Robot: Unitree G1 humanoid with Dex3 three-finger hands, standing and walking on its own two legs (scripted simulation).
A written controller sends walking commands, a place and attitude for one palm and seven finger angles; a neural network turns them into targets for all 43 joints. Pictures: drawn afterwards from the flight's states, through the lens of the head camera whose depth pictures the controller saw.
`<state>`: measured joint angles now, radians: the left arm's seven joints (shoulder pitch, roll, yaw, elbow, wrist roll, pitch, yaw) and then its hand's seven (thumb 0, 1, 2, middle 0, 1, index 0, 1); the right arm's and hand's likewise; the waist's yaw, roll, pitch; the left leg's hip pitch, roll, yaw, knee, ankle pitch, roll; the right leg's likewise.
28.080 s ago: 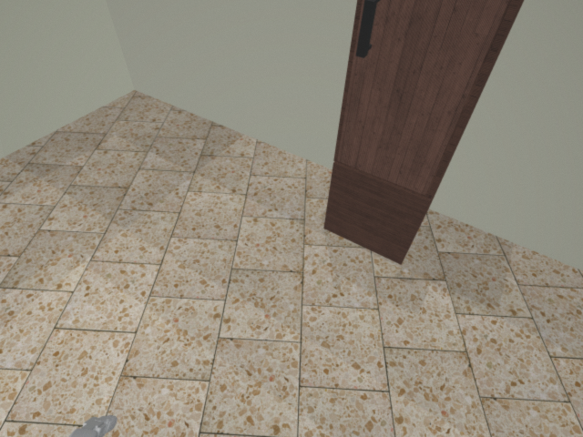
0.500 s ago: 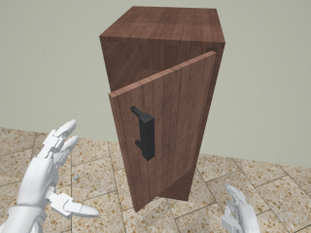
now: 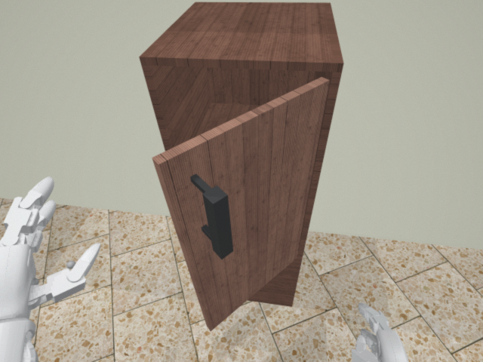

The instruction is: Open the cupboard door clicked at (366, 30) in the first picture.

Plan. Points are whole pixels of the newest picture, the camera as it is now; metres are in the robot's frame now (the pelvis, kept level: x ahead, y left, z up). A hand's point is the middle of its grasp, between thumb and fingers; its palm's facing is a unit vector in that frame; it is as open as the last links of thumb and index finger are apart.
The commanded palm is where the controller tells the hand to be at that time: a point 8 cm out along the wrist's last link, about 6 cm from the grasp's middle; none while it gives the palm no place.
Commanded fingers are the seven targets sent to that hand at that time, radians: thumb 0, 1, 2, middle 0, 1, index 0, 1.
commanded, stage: draw the hand back to the body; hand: left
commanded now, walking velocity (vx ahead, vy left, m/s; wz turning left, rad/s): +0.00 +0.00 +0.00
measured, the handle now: (210, 216) +0.29 +0.09 +0.13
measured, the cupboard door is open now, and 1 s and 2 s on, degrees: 49 49 49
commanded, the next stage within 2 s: step back with the hand held close in 0.50 s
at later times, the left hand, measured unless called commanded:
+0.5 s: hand (56, 259) +0.19 +0.26 +0.16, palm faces +0.47 -0.80 -0.39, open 7.5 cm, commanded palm +0.14 +0.30 +0.17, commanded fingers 0.00 0.90 0.90 -0.20 -0.30 -0.20 -0.30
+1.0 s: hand (39, 278) +0.16 +0.28 +0.15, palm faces +0.33 -0.79 -0.52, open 7.4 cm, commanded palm +0.10 +0.32 +0.17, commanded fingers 0.00 0.90 0.90 -0.20 -0.30 -0.20 -0.30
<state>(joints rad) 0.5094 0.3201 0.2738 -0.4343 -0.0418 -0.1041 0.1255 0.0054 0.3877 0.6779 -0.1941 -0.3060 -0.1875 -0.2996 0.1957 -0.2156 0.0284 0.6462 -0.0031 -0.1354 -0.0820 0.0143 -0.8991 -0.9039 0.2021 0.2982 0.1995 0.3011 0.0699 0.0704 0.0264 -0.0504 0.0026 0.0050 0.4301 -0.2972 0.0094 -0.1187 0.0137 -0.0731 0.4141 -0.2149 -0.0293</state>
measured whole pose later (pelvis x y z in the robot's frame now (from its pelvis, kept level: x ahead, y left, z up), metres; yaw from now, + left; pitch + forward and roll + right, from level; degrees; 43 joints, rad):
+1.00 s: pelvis -0.04 +0.02 -0.01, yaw -1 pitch +0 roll +0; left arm 0.59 0.43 0.41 -0.52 -0.04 -0.17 0.13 0.02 0.89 0.90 -0.22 -0.31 -0.21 -0.30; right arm 0.17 -0.23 -0.02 0.57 0.01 -0.02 -0.08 0.01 -0.90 -0.90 0.20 0.30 0.20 0.30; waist 0.00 0.00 0.06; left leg -0.26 -0.03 0.04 0.50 -0.26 0.04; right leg -0.32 -0.02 -0.04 0.47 -0.15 0.00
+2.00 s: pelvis -0.24 -0.02 -0.01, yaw -2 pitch +4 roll +1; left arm 0.65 0.46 0.48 -0.56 -0.06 -0.20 0.15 0.01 0.89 0.90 -0.22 -0.31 -0.21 -0.30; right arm 0.19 -0.24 0.00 0.60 0.02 -0.08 -0.09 0.01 -0.90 -0.90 0.20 0.30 0.20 0.30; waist -0.01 -0.03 -0.04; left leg -0.33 -0.02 0.07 0.57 -0.23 0.01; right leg -0.21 0.01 -0.04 0.50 -0.36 -0.03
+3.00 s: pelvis -0.33 +0.00 -0.03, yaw +4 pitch +1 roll +3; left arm 0.25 0.23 0.09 0.55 0.02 0.07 0.01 0.01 0.91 0.90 -0.20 -0.30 -0.19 -0.30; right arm 0.21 -0.23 0.00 0.80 -0.05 0.00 0.00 0.01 -0.90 -0.90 0.20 0.30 0.20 0.30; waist -0.05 -0.01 0.01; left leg -0.37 -0.04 0.06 0.71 -0.35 0.01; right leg -0.45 -0.02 0.01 0.86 -0.45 0.00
